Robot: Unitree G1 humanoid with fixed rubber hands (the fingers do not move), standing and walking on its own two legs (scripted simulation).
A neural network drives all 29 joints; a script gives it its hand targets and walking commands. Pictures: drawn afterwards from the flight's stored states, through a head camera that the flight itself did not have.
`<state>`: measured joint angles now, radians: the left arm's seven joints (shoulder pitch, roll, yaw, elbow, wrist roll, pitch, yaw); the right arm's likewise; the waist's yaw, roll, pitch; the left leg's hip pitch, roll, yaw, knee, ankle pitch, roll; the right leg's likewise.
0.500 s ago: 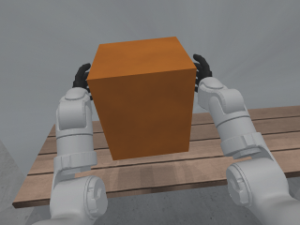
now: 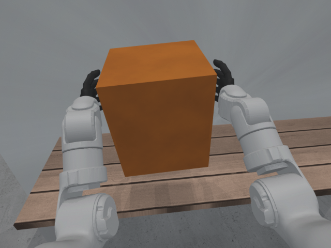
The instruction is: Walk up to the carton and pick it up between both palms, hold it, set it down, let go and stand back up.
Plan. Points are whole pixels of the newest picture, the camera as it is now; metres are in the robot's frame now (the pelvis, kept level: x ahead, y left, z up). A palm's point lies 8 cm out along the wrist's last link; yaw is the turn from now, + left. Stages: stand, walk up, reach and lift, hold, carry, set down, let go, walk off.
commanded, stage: hold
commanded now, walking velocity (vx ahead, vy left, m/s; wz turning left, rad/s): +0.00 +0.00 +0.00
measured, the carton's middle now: (159, 108) +0.39 -0.01 +0.22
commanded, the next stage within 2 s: none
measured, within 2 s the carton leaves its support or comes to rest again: neither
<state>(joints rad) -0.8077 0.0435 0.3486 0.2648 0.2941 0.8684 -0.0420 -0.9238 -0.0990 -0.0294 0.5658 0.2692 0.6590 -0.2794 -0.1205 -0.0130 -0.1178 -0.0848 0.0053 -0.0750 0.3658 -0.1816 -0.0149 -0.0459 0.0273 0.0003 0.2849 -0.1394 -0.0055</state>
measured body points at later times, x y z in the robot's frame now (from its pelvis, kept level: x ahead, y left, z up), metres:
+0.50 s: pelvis +0.00 +0.00 +0.00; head -0.08 +0.01 +0.44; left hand +0.39 +0.15 +0.26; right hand +0.38 -0.16 +0.27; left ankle +0.02 +0.13 -0.75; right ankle +0.02 -0.12 -0.75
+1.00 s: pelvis +0.01 +0.00 +0.00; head -0.07 +0.01 +0.44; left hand +0.38 +0.15 +0.25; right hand +0.38 -0.16 +0.26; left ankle +0.02 +0.13 -0.75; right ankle +0.02 -0.12 -0.75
